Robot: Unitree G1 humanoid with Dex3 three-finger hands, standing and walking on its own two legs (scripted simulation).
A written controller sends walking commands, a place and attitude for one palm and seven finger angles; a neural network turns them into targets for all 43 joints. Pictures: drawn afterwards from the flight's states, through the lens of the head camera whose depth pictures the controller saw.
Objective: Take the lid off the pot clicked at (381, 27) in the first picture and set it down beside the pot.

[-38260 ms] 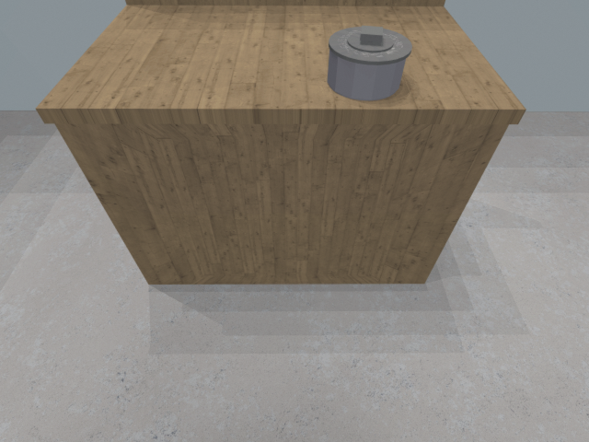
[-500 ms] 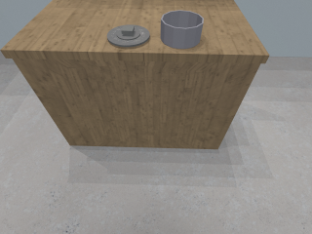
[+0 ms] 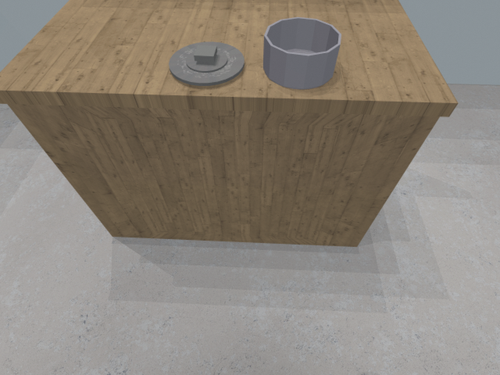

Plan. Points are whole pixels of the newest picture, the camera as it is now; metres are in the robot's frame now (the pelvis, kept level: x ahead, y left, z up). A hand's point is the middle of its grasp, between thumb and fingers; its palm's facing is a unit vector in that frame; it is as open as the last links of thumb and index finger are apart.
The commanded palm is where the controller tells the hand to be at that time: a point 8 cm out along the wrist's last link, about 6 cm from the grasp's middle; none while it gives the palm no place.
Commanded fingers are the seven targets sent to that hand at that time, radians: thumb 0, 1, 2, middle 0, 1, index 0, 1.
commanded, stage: stop stepping back and stand still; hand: left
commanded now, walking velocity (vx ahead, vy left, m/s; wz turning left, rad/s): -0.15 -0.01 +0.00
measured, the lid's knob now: (205, 53) +0.81 +0.15 +0.07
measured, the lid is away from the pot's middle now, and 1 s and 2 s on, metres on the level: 0.23 0.23 0.23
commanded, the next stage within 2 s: let the arm hang, fingers relaxed in 0.20 s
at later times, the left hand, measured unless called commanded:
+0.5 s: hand out of the picture +0.05 +0.19 -0.20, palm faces -0.01 -0.98 -0.22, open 7.3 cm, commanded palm none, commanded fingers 0.00 0.90 0.90 -0.20 -0.30 -0.20 -0.30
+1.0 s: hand out of the picture +0.00 +0.17 -0.19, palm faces +0.02 -0.98 -0.20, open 7.2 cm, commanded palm none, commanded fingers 0.00 0.90 0.90 -0.20 -0.30 -0.20 -0.30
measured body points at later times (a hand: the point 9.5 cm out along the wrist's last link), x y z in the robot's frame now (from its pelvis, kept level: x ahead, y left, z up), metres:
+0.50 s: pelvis +0.01 +0.01 -0.02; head +0.06 +0.01 +0.43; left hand +0.05 +0.24 -0.18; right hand +0.01 -0.22 -0.17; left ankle -0.06 +0.12 -0.75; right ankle -0.08 -0.11 -0.74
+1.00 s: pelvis +0.00 +0.00 -0.01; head +0.01 +0.00 +0.44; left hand +0.00 +0.22 -0.17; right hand -0.04 -0.20 -0.17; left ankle -0.06 +0.12 -0.75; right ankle -0.06 -0.11 -0.75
